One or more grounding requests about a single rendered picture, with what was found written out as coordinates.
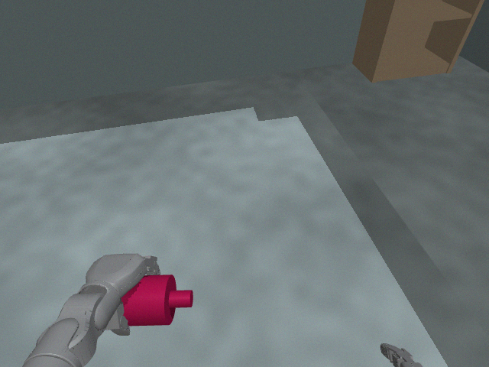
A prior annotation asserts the right robot hand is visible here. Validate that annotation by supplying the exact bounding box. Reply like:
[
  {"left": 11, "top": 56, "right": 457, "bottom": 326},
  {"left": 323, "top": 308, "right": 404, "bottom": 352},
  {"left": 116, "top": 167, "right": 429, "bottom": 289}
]
[{"left": 381, "top": 343, "right": 423, "bottom": 367}]

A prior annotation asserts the left robot hand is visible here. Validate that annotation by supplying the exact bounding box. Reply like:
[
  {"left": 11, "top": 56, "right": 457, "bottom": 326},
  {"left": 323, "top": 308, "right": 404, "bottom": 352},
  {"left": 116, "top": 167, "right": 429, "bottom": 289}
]
[{"left": 86, "top": 254, "right": 160, "bottom": 336}]

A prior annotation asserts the bookshelf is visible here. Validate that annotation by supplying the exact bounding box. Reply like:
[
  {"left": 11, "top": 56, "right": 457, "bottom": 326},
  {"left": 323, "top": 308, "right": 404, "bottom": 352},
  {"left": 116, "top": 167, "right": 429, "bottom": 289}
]
[{"left": 352, "top": 0, "right": 484, "bottom": 83}]

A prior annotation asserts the left robot arm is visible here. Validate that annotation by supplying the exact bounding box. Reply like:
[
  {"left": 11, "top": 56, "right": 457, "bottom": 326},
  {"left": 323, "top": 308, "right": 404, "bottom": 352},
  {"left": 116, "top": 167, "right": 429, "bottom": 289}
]
[{"left": 22, "top": 281, "right": 120, "bottom": 367}]

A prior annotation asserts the bottle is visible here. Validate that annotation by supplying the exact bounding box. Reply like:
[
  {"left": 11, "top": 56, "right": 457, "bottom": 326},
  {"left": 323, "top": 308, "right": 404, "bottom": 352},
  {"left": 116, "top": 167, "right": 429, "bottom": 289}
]
[{"left": 121, "top": 274, "right": 193, "bottom": 326}]

